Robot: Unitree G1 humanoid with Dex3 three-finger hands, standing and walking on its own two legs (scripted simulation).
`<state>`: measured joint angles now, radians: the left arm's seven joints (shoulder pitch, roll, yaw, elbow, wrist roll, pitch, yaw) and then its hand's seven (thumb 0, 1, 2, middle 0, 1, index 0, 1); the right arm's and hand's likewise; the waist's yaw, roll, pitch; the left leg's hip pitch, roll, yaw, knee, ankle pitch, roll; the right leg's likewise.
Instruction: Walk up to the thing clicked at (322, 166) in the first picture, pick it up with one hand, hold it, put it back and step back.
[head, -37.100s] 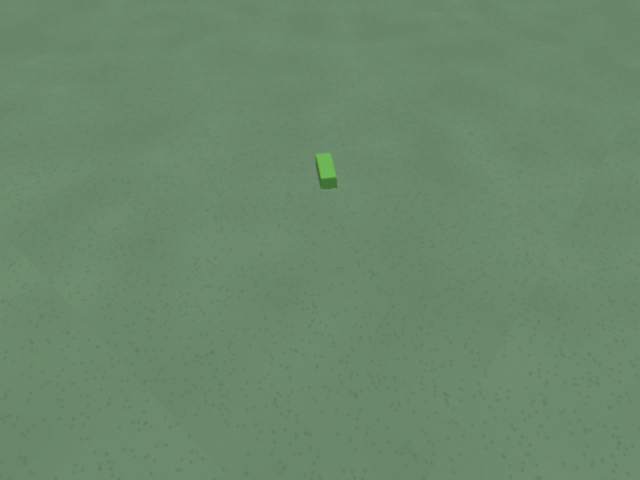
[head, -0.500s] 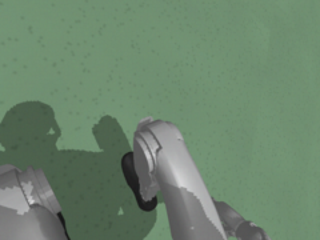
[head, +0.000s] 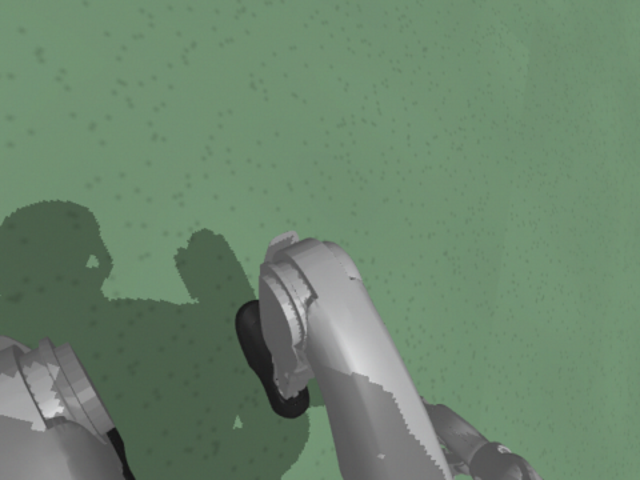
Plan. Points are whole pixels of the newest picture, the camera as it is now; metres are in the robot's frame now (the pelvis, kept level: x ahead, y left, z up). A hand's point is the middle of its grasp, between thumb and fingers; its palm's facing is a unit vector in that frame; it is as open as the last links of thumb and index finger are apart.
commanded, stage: close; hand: left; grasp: from above
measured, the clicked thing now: out of the picture +0.48 +0.35 -0.27
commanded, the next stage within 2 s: settle in 1.40 s
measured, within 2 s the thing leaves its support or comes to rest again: leaves its support in 1.82 s
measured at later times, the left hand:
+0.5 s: hand out of the picture +0.46 +0.34 -0.25, palm faces -0.43 -0.18 -0.89, open 13.6 cm
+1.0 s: hand out of the picture +0.46 +0.35 -0.25, palm faces -0.43 -0.18 -0.89, open 11.3 cm
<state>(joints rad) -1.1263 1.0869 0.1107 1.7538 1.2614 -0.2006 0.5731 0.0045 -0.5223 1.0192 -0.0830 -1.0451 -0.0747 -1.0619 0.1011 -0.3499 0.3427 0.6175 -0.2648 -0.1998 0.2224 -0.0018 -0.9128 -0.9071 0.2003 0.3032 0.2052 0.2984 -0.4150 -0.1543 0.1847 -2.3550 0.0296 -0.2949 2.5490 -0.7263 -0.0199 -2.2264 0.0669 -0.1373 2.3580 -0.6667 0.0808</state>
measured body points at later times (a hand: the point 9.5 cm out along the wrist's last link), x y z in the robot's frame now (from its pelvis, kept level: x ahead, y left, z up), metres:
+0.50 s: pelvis +0.00 +0.00 +0.00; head +0.28 +0.14 +0.32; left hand +0.47 +0.35 -0.20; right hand +0.06 -0.25 -0.04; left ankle +0.06 +0.13 -0.27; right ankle +0.12 -0.13 -0.27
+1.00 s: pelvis +0.00 +0.00 +0.00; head +0.29 +0.14 +0.32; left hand +0.48 +0.35 -0.20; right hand +0.05 -0.25 -0.05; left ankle +0.06 +0.13 -0.27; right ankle +0.12 -0.13 -0.27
